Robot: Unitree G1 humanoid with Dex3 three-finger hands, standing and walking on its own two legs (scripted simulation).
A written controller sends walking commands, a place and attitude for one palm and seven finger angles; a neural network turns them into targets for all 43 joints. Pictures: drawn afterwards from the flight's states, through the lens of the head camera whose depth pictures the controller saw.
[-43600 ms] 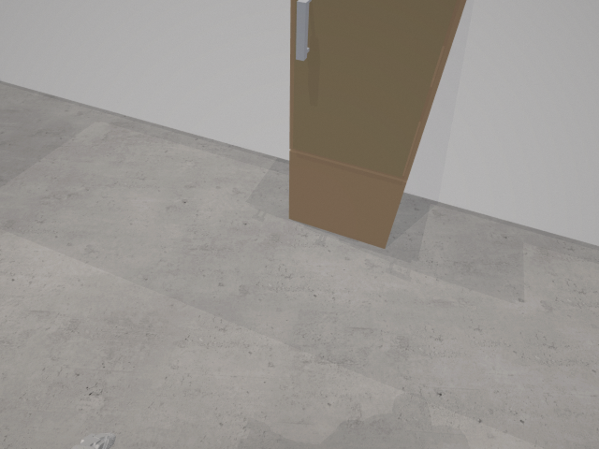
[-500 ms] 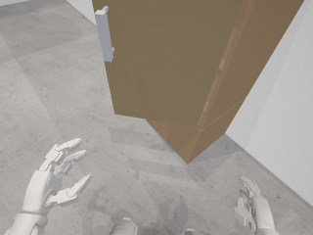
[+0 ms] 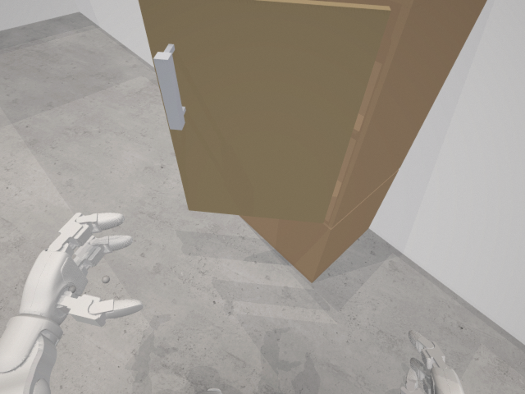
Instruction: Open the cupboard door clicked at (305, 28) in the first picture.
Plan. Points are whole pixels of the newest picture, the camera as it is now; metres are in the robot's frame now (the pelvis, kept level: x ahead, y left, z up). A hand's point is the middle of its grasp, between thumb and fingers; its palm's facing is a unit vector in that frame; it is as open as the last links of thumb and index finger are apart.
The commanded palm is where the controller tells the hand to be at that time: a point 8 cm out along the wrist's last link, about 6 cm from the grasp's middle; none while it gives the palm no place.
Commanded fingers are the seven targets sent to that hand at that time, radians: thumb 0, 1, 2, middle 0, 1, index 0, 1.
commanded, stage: raise the hand with hooked fingers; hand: left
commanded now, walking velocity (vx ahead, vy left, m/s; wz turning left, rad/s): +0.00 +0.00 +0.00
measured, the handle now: (173, 88) +0.62 +0.22 +0.13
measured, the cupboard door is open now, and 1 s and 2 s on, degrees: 42 42 42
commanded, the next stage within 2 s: move the hooked fingers beside the handle in 1.04 s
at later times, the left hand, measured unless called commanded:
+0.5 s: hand (72, 218) +0.30 +0.27 +0.14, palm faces +0.01 -1.00 -0.05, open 13.9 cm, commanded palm +0.27 +0.31 +0.15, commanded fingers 0.00 -0.50 0.30 -0.30 -1.20 -0.30 -1.20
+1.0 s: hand (86, 212) +0.31 +0.25 +0.14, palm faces +0.01 -1.00 -0.03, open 13.9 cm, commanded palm +0.27 +0.30 +0.15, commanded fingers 0.00 -0.50 0.30 -0.30 -1.20 -0.30 -1.20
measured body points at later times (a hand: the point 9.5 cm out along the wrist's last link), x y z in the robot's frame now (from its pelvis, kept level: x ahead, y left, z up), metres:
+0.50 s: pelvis +0.01 -0.01 +0.02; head +0.02 -0.01 +0.47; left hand +0.29 +0.32 +0.14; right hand +0.18 -0.24 -0.06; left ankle +0.02 +0.11 -0.70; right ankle +0.01 -0.13 -0.70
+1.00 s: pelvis +0.01 -0.02 +0.02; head +0.02 -0.03 +0.47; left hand +0.30 +0.30 +0.15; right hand +0.17 -0.27 -0.05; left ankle +0.02 +0.11 -0.70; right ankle +0.01 -0.13 -0.70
